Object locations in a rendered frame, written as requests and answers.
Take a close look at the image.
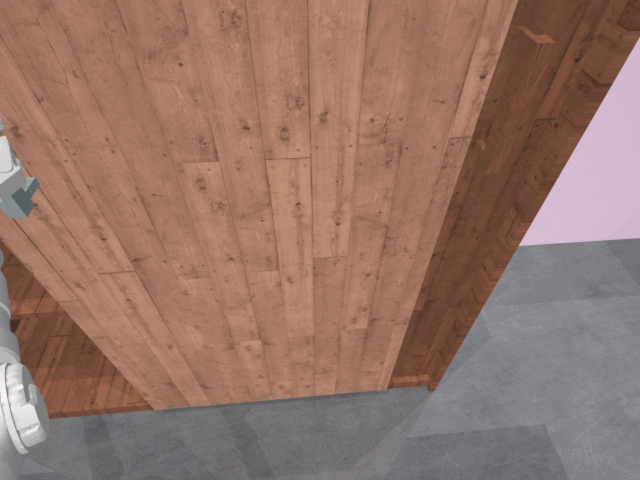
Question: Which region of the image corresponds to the wardrobe door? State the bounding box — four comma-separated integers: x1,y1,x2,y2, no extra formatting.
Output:
0,0,518,410
391,0,616,377

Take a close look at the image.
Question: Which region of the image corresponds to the robot left forearm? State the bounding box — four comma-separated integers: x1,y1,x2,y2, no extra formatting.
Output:
0,249,21,365

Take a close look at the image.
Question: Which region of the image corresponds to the robot left hand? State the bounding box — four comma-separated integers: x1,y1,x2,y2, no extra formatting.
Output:
0,118,26,203

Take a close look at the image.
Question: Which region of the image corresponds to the left robot upper arm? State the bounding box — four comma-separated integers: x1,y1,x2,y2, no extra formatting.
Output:
0,362,50,480

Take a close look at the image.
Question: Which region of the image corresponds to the handle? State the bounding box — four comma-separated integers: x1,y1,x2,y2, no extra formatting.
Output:
0,177,40,218
479,35,557,174

